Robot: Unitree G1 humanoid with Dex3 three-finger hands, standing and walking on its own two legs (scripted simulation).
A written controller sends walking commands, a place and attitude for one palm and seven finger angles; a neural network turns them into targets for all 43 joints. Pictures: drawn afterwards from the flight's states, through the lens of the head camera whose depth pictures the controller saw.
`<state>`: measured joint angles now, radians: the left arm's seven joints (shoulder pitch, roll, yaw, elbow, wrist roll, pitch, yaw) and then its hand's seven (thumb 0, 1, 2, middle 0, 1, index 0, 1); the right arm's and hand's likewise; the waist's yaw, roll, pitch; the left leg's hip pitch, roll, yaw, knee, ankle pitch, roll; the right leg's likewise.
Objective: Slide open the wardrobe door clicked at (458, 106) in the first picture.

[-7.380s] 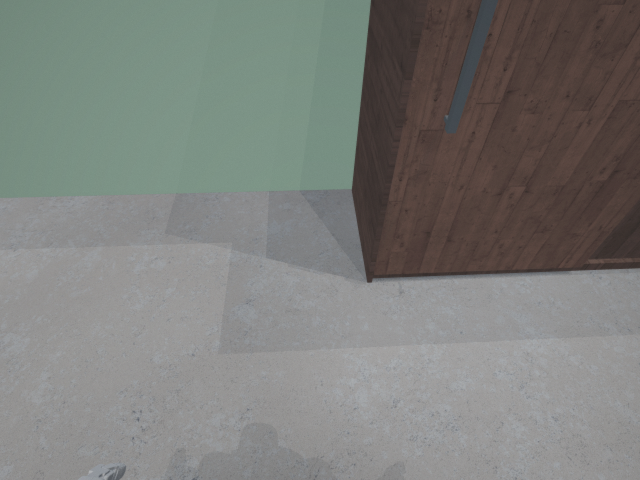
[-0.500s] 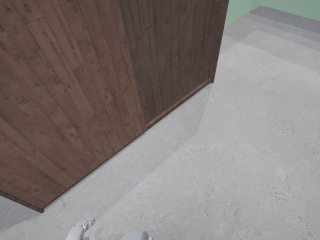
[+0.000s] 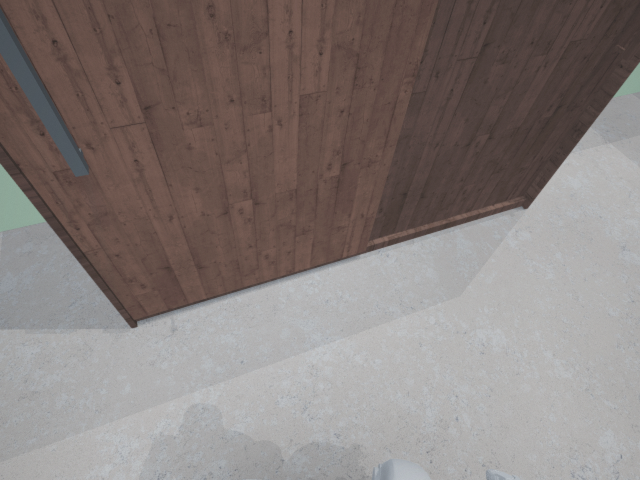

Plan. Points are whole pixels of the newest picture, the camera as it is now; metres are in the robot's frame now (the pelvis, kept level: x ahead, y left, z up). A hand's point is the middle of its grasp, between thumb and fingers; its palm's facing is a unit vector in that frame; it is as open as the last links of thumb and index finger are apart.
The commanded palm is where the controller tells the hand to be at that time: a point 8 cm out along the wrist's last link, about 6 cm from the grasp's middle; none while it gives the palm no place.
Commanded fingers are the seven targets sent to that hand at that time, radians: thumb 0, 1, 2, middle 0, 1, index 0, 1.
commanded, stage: turn to face it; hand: left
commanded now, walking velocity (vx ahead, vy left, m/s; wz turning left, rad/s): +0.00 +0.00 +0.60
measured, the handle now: (40, 91) +0.60 +0.49 +0.09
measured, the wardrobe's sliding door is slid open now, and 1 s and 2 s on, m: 0.00 0.00 0.00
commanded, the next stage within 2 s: take the last steps up to it in 0.54 s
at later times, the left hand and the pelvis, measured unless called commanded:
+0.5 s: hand out of the picture +0.03 +0.15 -0.13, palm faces +0.26 -0.92 -0.30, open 7.4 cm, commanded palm none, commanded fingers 0.00 0.90 0.90 -0.20 -0.30 -0.20 -0.30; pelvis -0.02 -0.07 +0.00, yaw +16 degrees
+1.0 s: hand out of the picture -0.12 +0.15 -0.17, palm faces +0.46 -0.87 -0.20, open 7.4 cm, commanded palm none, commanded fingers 0.00 0.90 0.90 -0.20 -0.30 -0.20 -0.30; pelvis -0.02 -0.02 +0.01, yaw +24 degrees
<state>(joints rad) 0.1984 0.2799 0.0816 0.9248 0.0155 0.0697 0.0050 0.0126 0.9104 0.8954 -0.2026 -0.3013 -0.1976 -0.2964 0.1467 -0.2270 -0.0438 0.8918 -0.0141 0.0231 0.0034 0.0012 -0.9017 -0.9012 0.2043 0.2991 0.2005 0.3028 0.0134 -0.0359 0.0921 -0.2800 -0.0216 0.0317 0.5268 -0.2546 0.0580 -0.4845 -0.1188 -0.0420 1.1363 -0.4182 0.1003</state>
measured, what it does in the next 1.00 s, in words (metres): steps on the spot, turning left: right foot, then left foot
